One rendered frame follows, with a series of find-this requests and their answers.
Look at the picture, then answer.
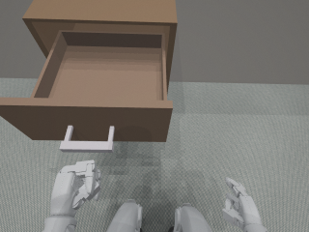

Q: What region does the right robot thigh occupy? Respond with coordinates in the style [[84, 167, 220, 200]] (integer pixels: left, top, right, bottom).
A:
[[175, 206, 212, 232]]

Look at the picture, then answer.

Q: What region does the handle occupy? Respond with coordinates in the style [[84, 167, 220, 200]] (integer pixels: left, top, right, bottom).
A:
[[59, 126, 115, 153]]

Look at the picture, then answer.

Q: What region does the robot thigh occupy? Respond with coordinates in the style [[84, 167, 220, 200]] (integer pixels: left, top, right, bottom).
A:
[[175, 206, 212, 232], [106, 202, 143, 232]]

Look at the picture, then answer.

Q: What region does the right robot hand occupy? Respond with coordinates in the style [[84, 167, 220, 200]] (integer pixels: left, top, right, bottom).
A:
[[222, 177, 263, 231]]

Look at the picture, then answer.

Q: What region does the cabinet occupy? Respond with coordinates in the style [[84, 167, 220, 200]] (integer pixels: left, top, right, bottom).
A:
[[22, 0, 178, 95]]

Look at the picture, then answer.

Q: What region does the left robot thigh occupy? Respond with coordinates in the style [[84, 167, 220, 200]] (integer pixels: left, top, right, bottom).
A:
[[106, 202, 143, 232]]

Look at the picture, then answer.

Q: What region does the drawer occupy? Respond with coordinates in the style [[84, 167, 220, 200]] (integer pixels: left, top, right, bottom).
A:
[[0, 30, 173, 142]]

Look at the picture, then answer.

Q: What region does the left robot forearm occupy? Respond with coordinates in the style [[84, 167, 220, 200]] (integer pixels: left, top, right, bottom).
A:
[[43, 216, 77, 232]]

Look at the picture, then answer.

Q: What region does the left robot hand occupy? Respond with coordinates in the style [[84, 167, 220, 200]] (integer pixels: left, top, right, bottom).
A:
[[50, 159, 102, 218]]

